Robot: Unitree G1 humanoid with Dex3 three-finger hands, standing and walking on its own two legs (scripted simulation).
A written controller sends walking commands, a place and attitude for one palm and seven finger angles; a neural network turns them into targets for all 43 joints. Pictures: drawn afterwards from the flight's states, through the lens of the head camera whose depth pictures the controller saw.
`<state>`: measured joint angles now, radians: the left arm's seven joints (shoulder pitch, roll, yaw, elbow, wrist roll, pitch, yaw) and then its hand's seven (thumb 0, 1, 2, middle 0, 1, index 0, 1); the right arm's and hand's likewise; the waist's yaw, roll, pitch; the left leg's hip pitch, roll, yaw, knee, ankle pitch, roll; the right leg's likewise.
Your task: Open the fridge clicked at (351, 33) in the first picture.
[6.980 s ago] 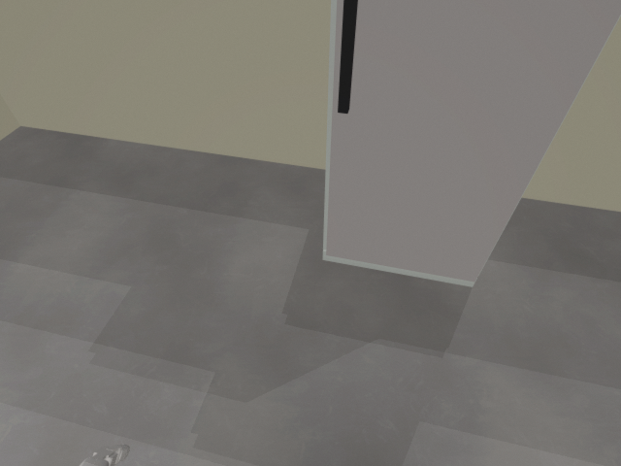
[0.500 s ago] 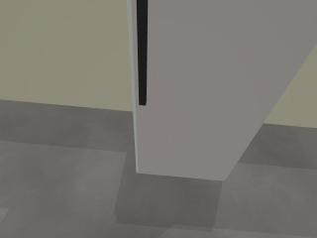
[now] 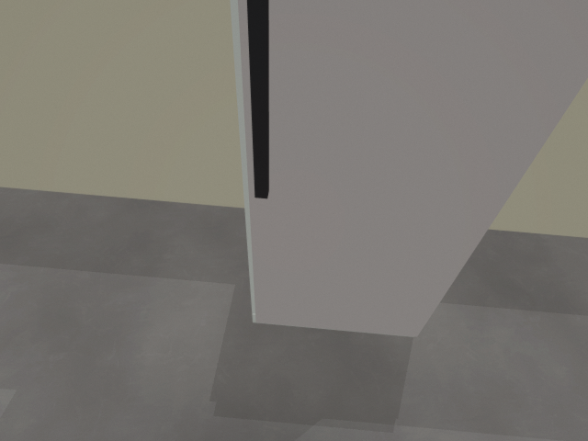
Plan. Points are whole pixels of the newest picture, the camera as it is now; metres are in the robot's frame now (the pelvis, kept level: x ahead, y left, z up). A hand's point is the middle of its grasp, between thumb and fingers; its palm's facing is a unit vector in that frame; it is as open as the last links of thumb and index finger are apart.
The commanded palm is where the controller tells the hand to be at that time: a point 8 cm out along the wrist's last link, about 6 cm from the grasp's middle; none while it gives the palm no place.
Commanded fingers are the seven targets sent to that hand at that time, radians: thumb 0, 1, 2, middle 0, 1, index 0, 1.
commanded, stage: look again from close up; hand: left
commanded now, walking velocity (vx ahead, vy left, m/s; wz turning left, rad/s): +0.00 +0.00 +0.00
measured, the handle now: (262, 98) +0.60 +0.10 +0.18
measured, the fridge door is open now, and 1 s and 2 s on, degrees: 0 0 0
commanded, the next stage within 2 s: shuffle to correct the standing spot in 1.82 s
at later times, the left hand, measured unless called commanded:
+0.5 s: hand out of the picture -0.03 +0.14 -0.18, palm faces +0.08 -0.99 -0.14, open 7.3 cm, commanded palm none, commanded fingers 0.00 0.90 0.90 -0.20 -0.30 -0.20 -0.30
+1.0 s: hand out of the picture -0.01 +0.13 -0.17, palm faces +0.07 -0.99 -0.14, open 7.3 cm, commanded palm none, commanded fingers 0.00 0.90 0.90 -0.20 -0.30 -0.20 -0.30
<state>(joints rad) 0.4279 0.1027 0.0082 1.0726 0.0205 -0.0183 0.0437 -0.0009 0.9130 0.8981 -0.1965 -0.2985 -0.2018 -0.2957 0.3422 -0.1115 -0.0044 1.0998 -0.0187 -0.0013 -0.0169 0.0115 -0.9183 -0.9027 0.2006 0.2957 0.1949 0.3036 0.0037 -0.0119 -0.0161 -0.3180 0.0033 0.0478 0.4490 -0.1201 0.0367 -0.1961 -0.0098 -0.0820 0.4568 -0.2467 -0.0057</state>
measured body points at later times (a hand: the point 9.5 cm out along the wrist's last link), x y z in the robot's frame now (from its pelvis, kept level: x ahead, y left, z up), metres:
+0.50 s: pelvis +0.01 -0.01 +0.00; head +0.01 +0.00 +0.45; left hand -0.03 +0.19 -0.16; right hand -0.01 -0.21 -0.16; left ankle +0.08 +0.09 -0.74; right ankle +0.00 -0.12 -0.74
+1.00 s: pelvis +0.02 -0.01 +0.00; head +0.03 +0.00 +0.45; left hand -0.02 +0.19 -0.16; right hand +0.00 -0.22 -0.16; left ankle +0.08 +0.09 -0.74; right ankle +0.00 -0.12 -0.74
